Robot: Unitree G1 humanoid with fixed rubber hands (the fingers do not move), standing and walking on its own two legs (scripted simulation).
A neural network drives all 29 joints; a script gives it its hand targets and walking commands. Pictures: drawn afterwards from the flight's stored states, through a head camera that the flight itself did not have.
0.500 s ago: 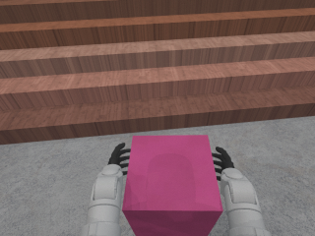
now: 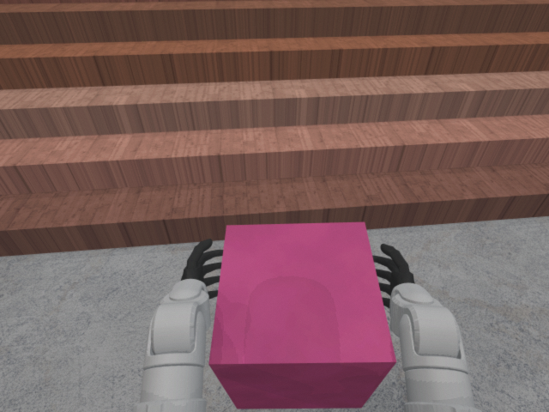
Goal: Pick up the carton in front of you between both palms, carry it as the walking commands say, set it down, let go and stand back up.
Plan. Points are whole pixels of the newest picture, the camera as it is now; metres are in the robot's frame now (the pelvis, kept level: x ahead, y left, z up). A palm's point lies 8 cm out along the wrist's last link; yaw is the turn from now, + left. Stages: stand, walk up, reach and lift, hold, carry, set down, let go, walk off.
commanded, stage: carry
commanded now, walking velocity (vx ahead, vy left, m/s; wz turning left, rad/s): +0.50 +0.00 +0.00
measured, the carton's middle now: (297, 321) +0.28 +0.00 +0.00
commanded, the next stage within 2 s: none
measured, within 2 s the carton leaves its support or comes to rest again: neither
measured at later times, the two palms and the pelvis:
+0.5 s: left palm (201, 186) +0.50 +0.18 +0.10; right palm (360, 195) +0.48 -0.12 +0.09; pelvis +0.22 +0.03 +0.01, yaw -1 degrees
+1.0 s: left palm (228, 120) +0.79 +0.16 +0.09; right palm (341, 121) +0.82 -0.14 +0.08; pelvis +0.55 -0.01 +0.02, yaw +3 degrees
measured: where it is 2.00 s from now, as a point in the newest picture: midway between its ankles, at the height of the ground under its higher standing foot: (268, 242)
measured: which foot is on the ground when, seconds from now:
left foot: down 0.00-0.14, up 0.16-0.32, down 0.34-0.70, up 0.72-1.00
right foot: down 0.00-0.36, up 0.38-0.68, down 0.70-1.00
